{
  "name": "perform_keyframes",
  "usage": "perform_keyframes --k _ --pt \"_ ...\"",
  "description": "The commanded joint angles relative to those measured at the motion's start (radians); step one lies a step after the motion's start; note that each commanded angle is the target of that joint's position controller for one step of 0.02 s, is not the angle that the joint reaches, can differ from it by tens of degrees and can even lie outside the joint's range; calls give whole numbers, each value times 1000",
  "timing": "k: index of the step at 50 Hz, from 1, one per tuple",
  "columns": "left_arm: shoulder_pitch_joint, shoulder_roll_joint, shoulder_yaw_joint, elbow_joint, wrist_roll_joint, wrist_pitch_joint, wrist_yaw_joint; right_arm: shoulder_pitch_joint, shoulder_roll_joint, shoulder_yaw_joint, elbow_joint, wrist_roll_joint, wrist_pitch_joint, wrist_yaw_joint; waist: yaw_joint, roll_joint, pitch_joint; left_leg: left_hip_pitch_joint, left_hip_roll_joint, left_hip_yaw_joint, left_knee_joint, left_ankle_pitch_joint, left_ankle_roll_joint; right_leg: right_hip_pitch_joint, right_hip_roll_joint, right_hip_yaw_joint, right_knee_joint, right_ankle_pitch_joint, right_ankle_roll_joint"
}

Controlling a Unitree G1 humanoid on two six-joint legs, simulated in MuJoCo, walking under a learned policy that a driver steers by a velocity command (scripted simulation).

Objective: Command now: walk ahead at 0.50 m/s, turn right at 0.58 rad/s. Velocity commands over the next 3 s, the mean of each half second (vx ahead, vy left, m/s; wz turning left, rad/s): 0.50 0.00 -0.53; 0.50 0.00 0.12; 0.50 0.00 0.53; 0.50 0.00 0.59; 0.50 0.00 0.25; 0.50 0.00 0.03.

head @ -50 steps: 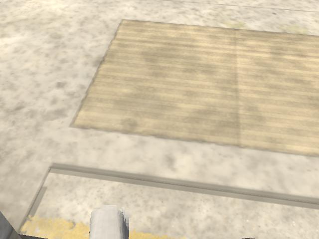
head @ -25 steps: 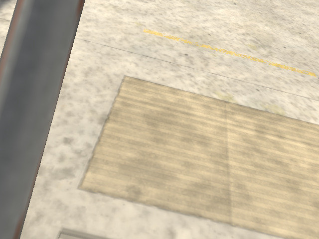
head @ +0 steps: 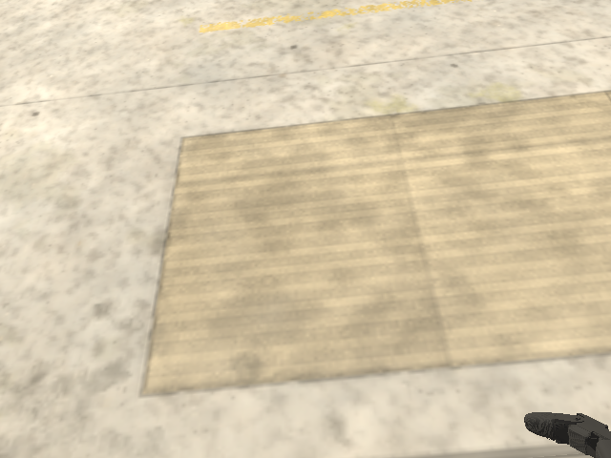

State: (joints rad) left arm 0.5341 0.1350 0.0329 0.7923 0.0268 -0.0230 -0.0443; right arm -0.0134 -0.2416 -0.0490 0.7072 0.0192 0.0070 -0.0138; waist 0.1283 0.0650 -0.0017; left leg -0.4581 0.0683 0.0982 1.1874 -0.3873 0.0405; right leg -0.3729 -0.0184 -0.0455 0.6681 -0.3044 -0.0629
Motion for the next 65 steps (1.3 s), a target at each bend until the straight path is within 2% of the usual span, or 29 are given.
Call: perform_keyframes --k 1,3,5,9,10,11,12,13,14,16,21,24,26,28,29,30,31,32,34,35,37,39,42,46,53,60,62,63,65 --pt "-143 174 34 -125 -10 -29 20 -40 26 14 -83 -65 -54 13 -136 -175 -54 -153 -75 -92 223 166 -4 107 -196 381 -364 26 -202" --pt "-143 124 22 -166 -3 -2 53 -7 24 29 -86 -48 -67 16 -137 -170 -108 -104 -98 -48 -47 233 -8 197 -128 278 -339 88 -175" --pt "-146 214 52 -187 -24 1 68 -7 36 41 -82 -29 -69 -1 -116 -232 -117 -8 -144 -37 -292 125 -11 261 -144 333 -381 116 -168" --pt "-235 158 27 -223 -37 8 78 243 -37 2 -5 -2 -40 -22 -184 -252 -82 225 -116 3 -790 46 32 139 -135 372 -237 244 -142" --pt "-395 133 22 -290 -57 -1 68 438 -64 -19 67 -26 -35 -28 -276 -189 -90 526 1 -175 -800 236 76 -207 -77 325 38 306 -100" --pt "-527 28 -19 -333 -62 -48 32 591 -118 -29 98 -63 -21 -30 -328 142 -94 838 150 -421 -742 589 157 -690 134 163 583 48 -8" --pt "-386 -11 -35 -287 -45 -85 5 512 -65 6 55 -85 -14 -26 -248 165 -102 776 266 -572 -682 897 242 -839 155 194 1148 -216 26" --pt "-174 54 -29 -289 -76 -80 1 400 -96 5 -13 -61 -38 -42 -104 231 -130 681 386 -688 -725 616 333 -896 69 318 1392 -212 57" --pt "-171 90 -38 -318 -118 -50 9 340 -99 -11 -34 -13 -41 -65 -69 226 -69 623 406 -715 -817 207 361 -1025 25 386 1529 -162 115" --pt "-336 122 -53 -361 -71 -37 10 386 -84 -2 -32 -22 -30 -76 -132 -30 64 600 315 -541 -892 141 257 -1164 -14 318 1658 -149 158" --pt "-615 -14 -131 -481 -96 -45 -21 465 -73 6 109 -27 -41 -67 -160 -70 261 401 264 -244 -1005 268 140 -1364 -126 225 1643 -268 150" --pt "-725 -33 -158 -543 -94 -21 -10 463 -103 4 167 9 -50 -57 -143 -51 235 160 204 -139 -1208 70 145 -1092 -216 36 1277 -78 111" --pt "-816 -24 -175 -558 -71 -20 -18 570 -139 0 215 45 -32 -26 -184 -71 69 -46 175 -96 -1351 172 216 -391 -187 -205 841 70 41" --pt "-657 3 -121 -509 -89 -29 -4 741 -192 18 316 21 -91 2 -95 87 -293 165 201 -78 -986 1506 195 188 -12 -260 692 -133 -62" --pt "-397 160 -38 -465 -64 -27 -4 683 -321 -10 282 -3 -119 9 69 256 -469 388 212 -120 -788 1867 176 273 21 -76 535 -134 -119" --pt "-145 278 20 -366 -40 -11 -10 630 -344 -34 253 26 -135 0 172 226 -582 218 168 -210 -494 1749 110 546 -44 330 341 -236 -200" --pt "47 445 65 -239 6 -10 -1 671 -184 5 241 3 -175 26 118 -344 -760 74 -53 -293 -85 751 75 729 -364 926 -24 -66 -360" --pt "61 340 32 -182 31 -6 27 580 -168 -12 290 13 -183 58 125 -293 -774 28 -137 -345 401 365 59 599 -393 1158 -263 -285 -330" --pt "-61 200 3 -53 -33 -32 32 140 24 25 52 21 -143 71 22 -153 -276 -277 -108 -318 767 242 111 182 -325 821 -222 -502 -129" --pt "-153 94 -23 -17 -27 -65 20 105 76 47 -12 13 -125 70 -40 -149 -130 -355 -89 -324 817 227 144 32 -331 691 -171 -443 -123" --pt "-294 -72 -59 31 -10 -93 -12 220 106 71 -27 13 -106 84 -170 -90 -44 -340 -59 -372 833 328 189 -124 -277 461 -163 -290 -67" --pt "-323 -85 -62 47 -9 -99 -13 329 140 86 2 24 -71 75 -235 -98 11 -404 -58 -359 749 333 183 -149 -263 211 -194 -144 -28" --pt "-338 -35 -79 44 5 -98 1 283 20 53 -20 -8 -25 56 -259 -113 75 -421 -54 -245 576 406 115 -205 -233 -34 -420 17 -10" --pt "-173 144 -42 107 -1 -121 47 152 -17 38 -48 -13 -35 77 -182 -122 80 -459 -43 -120 233 540 53 30 -224 -132 -549 94 -31" --pt "-119 212 1 84 3 -91 73 -31 8 21 -71 19 -29 123 -92 -149 83 -464 16 -33 -221 502 67 414 -316 -203 -576 201 -52" --pt "-205 305 52 50 -59 -28 40 228 -103 -46 -45 9 -17 82 -198 -266 38 -18 -126 136 -626 232 141 568 -277 -268 -127 1108 -26" --pt "-197 238 41 20 -30 -37 54 447 -222 -101 9 -14 -13 47 -250 -115 -103 507 -65 -138 -619 258 200 140 -189 -204 353 540 39" --pt "-147 107 0 -72 -21 -69 59 413 -307 -112 -27 0 -24 43 -148 207 -210 811 178 -726 -763 2 434 -325 56 -116 792 -189 124" --pt "-336 206 9 -138 -83 -141 51 410 -174 -71 -41 -3 -52 45 -212 15 -205 662 219 -783 -964 -18 355 -406 -8 139 890 -77 77"
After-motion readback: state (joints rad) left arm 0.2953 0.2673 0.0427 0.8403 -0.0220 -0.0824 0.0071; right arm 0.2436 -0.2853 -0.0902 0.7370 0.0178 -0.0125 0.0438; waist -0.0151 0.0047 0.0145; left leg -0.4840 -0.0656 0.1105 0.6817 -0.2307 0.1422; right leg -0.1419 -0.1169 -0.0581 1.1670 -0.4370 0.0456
